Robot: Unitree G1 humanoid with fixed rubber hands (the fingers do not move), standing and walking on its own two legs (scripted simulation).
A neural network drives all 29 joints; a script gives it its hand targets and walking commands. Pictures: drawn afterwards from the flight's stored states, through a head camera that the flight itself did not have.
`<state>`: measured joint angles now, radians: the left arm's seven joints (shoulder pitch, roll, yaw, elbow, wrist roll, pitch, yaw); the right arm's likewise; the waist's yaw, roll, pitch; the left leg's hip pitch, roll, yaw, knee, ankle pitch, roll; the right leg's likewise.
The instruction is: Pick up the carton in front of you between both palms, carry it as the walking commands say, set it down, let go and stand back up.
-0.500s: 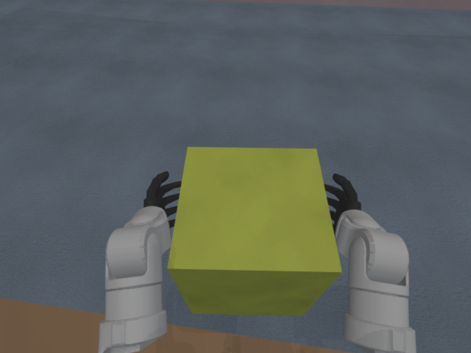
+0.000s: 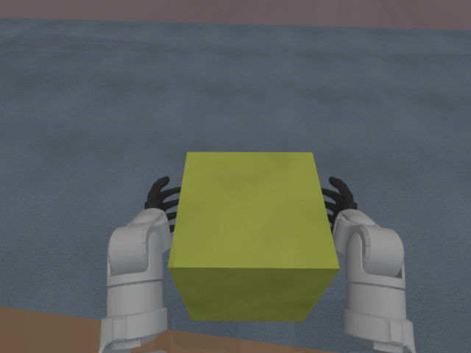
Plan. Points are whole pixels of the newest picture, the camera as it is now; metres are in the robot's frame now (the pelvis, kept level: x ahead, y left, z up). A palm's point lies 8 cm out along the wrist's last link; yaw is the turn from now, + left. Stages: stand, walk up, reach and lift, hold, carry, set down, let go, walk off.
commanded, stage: carry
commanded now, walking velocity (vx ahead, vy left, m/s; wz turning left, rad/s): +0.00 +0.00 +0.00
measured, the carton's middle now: (248, 241) +0.32 +0.00 +0.05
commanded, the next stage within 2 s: none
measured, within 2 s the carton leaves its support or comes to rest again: neither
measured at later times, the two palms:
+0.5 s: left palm (151, 227) +0.30 +0.16 +0.11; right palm (340, 227) +0.30 -0.14 +0.11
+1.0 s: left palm (145, 230) +0.30 +0.16 +0.11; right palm (336, 231) +0.30 -0.14 +0.11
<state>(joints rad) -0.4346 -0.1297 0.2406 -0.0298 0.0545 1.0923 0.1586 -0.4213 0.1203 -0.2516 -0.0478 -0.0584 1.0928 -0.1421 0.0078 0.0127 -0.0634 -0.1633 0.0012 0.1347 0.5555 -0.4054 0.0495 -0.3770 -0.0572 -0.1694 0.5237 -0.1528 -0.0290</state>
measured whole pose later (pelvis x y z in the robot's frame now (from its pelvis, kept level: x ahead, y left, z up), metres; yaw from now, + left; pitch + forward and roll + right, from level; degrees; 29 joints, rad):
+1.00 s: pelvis -0.02 +0.01 +0.00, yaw +0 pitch +1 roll -1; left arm -0.45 -0.13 0.25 -0.03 0.05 1.09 0.16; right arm -0.44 0.13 -0.26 -0.04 -0.06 1.09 -0.15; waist 0.00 0.01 -0.05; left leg -0.22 -0.02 0.14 0.59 -0.39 0.07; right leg -0.41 -0.08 -0.16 0.51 -0.11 -0.01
